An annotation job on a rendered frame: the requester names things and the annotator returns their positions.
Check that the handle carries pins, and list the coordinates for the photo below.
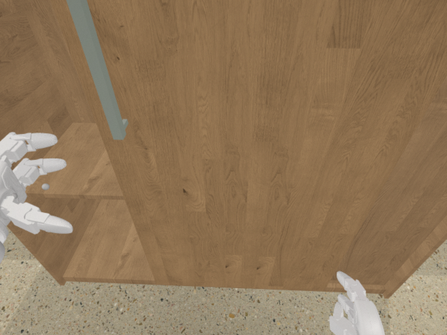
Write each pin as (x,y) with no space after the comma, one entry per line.
(89,40)

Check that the robot left hand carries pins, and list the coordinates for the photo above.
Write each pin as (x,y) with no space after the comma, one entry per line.
(24,215)

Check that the wardrobe door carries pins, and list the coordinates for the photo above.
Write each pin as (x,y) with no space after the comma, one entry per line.
(261,132)
(411,204)

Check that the robot right hand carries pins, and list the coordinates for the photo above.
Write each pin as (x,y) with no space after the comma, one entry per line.
(363,317)

